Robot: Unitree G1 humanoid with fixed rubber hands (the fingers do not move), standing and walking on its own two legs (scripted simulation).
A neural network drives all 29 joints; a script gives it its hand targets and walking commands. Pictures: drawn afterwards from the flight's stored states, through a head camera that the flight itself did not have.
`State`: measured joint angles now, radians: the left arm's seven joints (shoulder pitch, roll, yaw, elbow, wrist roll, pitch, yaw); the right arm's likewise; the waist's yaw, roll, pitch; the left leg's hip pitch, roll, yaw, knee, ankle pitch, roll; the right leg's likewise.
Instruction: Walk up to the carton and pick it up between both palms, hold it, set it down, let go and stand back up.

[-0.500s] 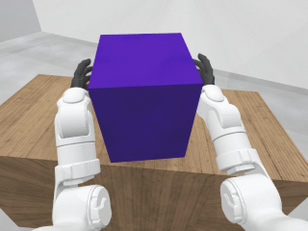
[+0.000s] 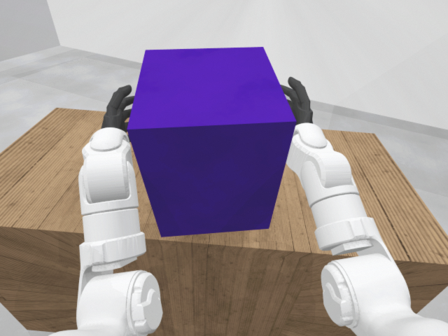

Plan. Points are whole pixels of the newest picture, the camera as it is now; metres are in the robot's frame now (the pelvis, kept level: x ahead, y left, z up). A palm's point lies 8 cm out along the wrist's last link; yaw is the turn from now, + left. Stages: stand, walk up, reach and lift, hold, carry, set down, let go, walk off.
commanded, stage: hold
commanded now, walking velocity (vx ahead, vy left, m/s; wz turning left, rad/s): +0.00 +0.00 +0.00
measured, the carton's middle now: (210, 144) +0.38 +0.01 +0.20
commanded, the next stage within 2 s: none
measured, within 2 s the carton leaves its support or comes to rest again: neither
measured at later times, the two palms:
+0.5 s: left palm (118, 133) +0.36 +0.16 +0.24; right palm (299, 125) +0.36 -0.13 +0.26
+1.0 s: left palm (118, 134) +0.36 +0.16 +0.24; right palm (298, 125) +0.37 -0.13 +0.25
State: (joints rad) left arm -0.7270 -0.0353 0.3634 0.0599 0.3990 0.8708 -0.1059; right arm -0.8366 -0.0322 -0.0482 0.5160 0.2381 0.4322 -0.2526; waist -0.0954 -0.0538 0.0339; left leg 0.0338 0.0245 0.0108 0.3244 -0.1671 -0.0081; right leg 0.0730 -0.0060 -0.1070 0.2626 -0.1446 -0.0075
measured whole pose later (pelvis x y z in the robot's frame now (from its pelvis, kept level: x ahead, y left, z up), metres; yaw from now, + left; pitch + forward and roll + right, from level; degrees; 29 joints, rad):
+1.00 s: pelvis +0.00 +0.00 +0.00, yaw +0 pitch -11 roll -1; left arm -0.74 -0.03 0.37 0.09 0.41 0.86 -0.11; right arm -0.85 -0.03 -0.06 0.54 0.23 0.43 -0.25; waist -0.09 -0.06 0.03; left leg 0.04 0.02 0.01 0.32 -0.16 -0.01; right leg 0.07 -0.01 -0.10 0.27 -0.15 -0.01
